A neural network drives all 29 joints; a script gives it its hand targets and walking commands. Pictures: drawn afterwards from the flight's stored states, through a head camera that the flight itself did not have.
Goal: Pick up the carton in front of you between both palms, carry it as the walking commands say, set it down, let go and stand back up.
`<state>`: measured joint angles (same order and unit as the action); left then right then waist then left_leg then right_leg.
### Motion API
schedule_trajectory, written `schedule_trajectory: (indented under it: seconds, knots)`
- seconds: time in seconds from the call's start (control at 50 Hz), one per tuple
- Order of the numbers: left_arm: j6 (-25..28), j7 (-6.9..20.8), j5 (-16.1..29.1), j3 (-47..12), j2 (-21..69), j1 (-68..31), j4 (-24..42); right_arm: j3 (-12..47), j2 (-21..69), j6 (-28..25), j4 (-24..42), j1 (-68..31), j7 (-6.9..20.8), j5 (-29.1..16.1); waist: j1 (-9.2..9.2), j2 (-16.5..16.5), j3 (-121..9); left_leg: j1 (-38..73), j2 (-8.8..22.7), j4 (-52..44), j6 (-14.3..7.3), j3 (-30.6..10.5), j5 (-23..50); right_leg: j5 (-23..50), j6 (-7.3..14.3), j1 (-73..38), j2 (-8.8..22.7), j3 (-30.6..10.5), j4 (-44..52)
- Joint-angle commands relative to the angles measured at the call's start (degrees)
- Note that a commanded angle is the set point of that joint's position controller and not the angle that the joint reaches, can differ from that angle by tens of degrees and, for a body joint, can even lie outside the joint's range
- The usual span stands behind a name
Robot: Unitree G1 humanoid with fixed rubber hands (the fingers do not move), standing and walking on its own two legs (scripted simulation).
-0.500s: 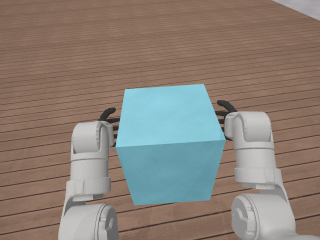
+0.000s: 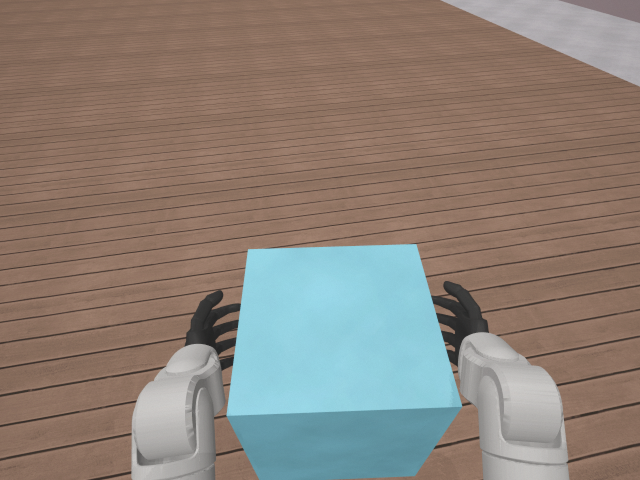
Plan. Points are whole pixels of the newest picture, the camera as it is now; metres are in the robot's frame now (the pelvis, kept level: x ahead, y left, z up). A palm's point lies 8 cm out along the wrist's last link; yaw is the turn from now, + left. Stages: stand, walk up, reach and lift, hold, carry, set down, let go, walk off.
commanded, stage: carry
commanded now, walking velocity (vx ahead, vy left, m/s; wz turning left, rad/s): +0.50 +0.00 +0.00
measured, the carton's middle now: (335, 368) +0.29 +0.00 +0.02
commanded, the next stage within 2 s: none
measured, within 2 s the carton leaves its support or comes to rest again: neither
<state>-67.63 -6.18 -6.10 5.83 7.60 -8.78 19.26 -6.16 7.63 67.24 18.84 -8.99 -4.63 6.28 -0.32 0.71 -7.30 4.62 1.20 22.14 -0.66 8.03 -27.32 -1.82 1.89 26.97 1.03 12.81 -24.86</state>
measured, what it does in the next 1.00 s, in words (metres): walks ahead: left foot, then right foot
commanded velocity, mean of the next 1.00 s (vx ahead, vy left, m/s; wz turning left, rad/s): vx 0.07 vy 0.00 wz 0.00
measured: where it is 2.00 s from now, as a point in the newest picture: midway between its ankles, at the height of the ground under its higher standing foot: outside the picture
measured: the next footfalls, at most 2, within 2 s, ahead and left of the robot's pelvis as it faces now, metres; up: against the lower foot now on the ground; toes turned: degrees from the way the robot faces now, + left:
left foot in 0.46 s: +0.45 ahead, +0.12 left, +0.00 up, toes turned -12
right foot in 0.62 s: +0.31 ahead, -0.10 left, +0.00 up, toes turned -6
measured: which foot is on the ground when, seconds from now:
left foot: down 0.00-0.04, up 0.06-0.44, down 0.46-1.00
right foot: down 0.00-0.50, up 0.52-0.60, down 0.62-1.00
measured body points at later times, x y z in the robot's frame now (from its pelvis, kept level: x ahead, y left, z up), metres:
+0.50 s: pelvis +0.29 +0.02 +0.00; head +0.25 +0.03 +0.45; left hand +0.56 +0.17 +0.08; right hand +0.56 -0.13 +0.09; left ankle +0.41 +0.11 -0.72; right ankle +0.14 -0.08 -0.71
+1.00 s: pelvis +0.38 +0.01 +0.01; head +0.34 +0.01 +0.45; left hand +0.65 +0.15 +0.09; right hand +0.64 -0.15 +0.09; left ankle +0.41 +0.11 -0.72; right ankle +0.27 -0.10 -0.72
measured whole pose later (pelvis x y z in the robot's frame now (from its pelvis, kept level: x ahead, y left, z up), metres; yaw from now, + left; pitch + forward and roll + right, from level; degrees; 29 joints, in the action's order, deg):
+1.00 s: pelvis +0.38 +0.01 +0.01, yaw -1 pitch +3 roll +1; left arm -70.0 -5.0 -7.5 6.6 7.6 -9.2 14.1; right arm -6.4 7.6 69.7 14.2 -9.0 -4.5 7.2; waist -0.3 -0.6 -10.2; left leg -21.7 4.0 33.8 -1.8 12.6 -14.9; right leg -25.4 -1.1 8.6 3.4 5.9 -31.2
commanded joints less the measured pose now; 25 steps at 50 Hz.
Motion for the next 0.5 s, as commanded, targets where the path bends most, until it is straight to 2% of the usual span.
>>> schedule_trajectory:
  seconds: [0.0, 0.02, 0.04, 0.06, 0.08, 0.1, 0.12, 0.14, 0.16, 0.2, 0.26, 0.34, 0.38, 0.42, 0.44, 0.46, 0.48]
  knots:
    - [-2.42, 15.46, 22.26, -38.98, 46.63, -26.47, 2.08, 39.55, 46.46, 3.00, 3.59, -27.27, 14.69, -22.81, 1.95, -4.83, -20.65, -24.07, 4.90, 32.76, 0.79, 1.56, 29.53, -9.85, 5.43, -40.19, 14.90, -21.82, 0.80]
    - [-2.75, 15.49, 22.02, -38.13, 46.70, -26.23, -0.70, 39.81, 45.49, 3.95, 3.94, -28.76, 14.59, -22.85, 2.62, -17.03, -20.84, -39.74, -3.41, 46.02, 1.50, -1.95, 1.64, -12.36, 12.96, -46.05, 23.81, -43.87, 9.57]
    - [-3.21, 15.57, 22.52, -38.08, 47.16, -26.59, -0.63, 39.70, 46.00, 4.34, 2.73, -29.83, 14.50, -22.96, 1.99, -12.73, -17.10, -44.81, -0.31, 53.71, -0.06, -7.80, 0.09, -9.23, 13.44, -42.40, 23.87, -40.99, 10.54]
    - [-3.45, 15.56, 22.97, -38.22, 48.47, -27.37, -0.88, 39.52, 46.99, 4.53, 2.02, -30.43, 14.53, -23.35, 1.69, -8.91, -15.70, -45.26, 2.31, 54.33, -1.04, -8.92, 2.44, -5.71, 12.09, -37.72, 21.39, -35.45, 10.58]
    - [-3.58, 15.65, 23.39, -38.67, 49.63, -28.85, -0.66, 39.41, 48.35, 4.52, 1.02, -30.52, 14.59, -23.46, 1.23, -3.50, -13.45, -44.20, 4.71, 51.06, -1.10, -9.33, 6.28, -4.84, 9.88, -31.62, 20.06, -29.76, 11.61]
    - [-3.63, 15.81, 23.73, -39.19, 50.82, -30.32, -0.63, 39.31, 49.47, 4.44, -0.07, -30.29, 14.63, -23.39, 0.97, -1.57, -12.56, -42.20, 6.32, 46.28, -0.88, -9.67, 9.05, -8.68, 7.72, -27.02, 18.93, -25.51, 13.51]
    - [-3.56, 16.00, 23.89, -39.48, 51.75, -30.90, -0.98, 39.38, 50.36, 4.26, -0.81, -30.12, 14.60, -22.95, 0.81, -2.46, -12.15, -40.11, 6.55, 42.77, -0.50, -8.64, 11.05, -13.02, 6.23, -23.93, 17.63, -21.75, 15.01]
    - [-3.46, 16.17, 23.99, -39.47, 52.04, -31.05, -1.29, 39.56, 51.45, 4.03, -1.68, -29.67, 14.54, -22.62, 0.77, -4.15, -11.50, -39.31, 6.37, 39.48, -0.01, -7.21, 12.58, -15.64, 5.75, -21.86, 16.61, -19.23, 16.59]
    - [-3.34, 16.36, 24.09, -39.51, 52.16, -30.92, -1.36, 39.64, 52.07, 3.72, -2.15, -29.29, 14.41, -22.30, 0.84, -4.88, -10.33, -38.76, 6.39, 35.88, 0.59, -5.93, 13.42, -14.25, 5.67, -20.30, 16.15, -16.67, 17.58]
    - [-3.03, 16.73, 24.32, -39.48, 52.16, -30.71, -0.98, 39.78, 52.80, 3.17, -2.22, -28.57, 14.04, -21.62, 0.89, -5.62, -8.74, -38.59, 5.90, 28.29, 1.96, -3.58, 15.35, -5.97, 5.88, -20.17, 15.35, -12.72, 17.93]
    - [-2.79, 17.04, 24.20, -39.14, 51.66, -29.24, -1.19, 39.91, 52.81, 2.82, -2.16, -27.10, 13.60, -21.01, 0.74, -7.98, -8.44, -36.24, 4.03, 18.25, 2.46, -0.11, 20.14, 10.35, 4.12, -22.06, 12.67, -6.08, 13.94]
    - [-2.61, 16.98, 22.95, -38.47, 51.28, -26.96, -1.94, 40.70, 52.27, 2.98, -1.20, -27.62, 13.80, -21.97, 1.19, -9.40, -7.83, -33.17, 1.96, 11.62, 1.87, 2.23, 27.49, 20.17, 2.75, -24.45, 11.54, -2.94, 9.59]
    - [-2.53, 16.84, 22.44, -38.29, 51.37, -26.48, -2.20, 40.95, 52.07, 3.13, -0.91, -27.78, 14.12, -22.67, 1.40, -9.22, -7.44, -29.59, 1.05, 7.84, 1.78, 3.47, 29.67, 21.44, 1.87, -25.06, 10.87, -1.92, 5.72]
    - [-2.48, 16.71, 22.02, -38.25, 51.06, -25.96, -2.61, 40.88, 51.81, 3.13, -1.25, -26.86, 14.44, -22.76, 0.54, -6.68, -7.45, -20.12, 0.05, -2.58, 1.69, 5.39, 37.75, 22.11, -0.82, -23.27, 9.10, -0.30, -2.54]
    - [-2.45, 16.64, 21.80, -38.32, 50.65, -25.57, -2.96, 40.59, 51.30, 3.15, -1.79, -26.35, 14.64, -22.40, 0.29, -5.47, -9.30, -12.02, 2.93, -3.72, 1.41, 3.44, 44.29, 18.14, -2.90, -19.94, 8.33, -0.74, -7.17]
    - [-2.56, 16.61, 21.89, -38.72, 50.47, -25.59, -3.11, 39.84, 50.60, 3.12, -2.51, -25.84, 14.80, -21.89, 0.12, 1.89, -14.90, 0.43, 13.65, 3.93, -1.35, -6.38, 70.55, 0.12, -5.32, -12.49, 6.87, -1.98, -16.40]
    - [-2.79, 16.48, 22.55, -39.87, 51.25, -26.89, -2.47, 39.09, 50.95, 2.65, -4.41, -24.58, 14.97, -21.41, -0.38, 10.22, -22.11, 13.41, 21.13, 7.22, -9.14, -15.41, 82.23, -20.55, -6.05, -3.02, 3.77, -6.19, -21.62]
